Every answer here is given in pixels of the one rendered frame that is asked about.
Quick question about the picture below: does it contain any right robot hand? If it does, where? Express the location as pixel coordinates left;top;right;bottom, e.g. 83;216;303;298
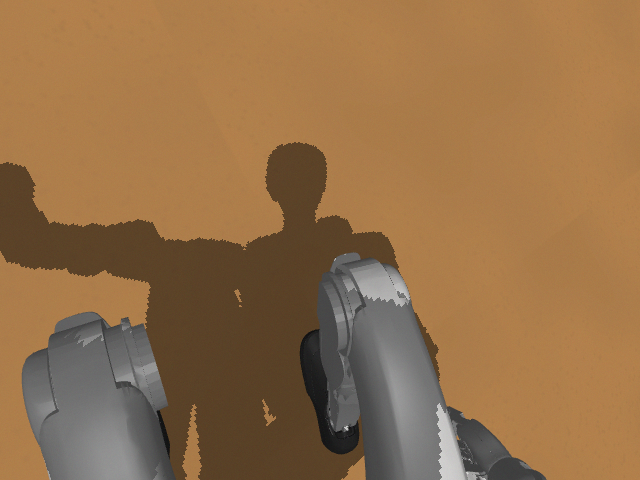
447;406;512;480

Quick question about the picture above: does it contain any right robot arm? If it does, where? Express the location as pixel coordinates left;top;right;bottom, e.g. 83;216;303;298
487;457;547;480

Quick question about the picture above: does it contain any right robot foot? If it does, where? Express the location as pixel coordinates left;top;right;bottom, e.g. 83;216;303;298
300;329;359;454

